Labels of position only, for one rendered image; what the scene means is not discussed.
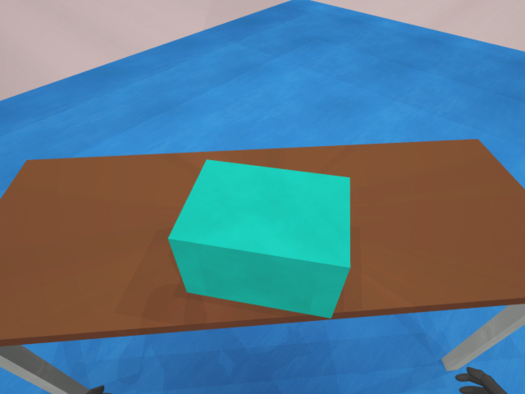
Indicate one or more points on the table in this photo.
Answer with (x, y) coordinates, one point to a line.
(84, 249)

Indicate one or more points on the robot right hand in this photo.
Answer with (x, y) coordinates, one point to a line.
(490, 386)

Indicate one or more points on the carton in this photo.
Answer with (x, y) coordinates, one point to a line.
(265, 236)

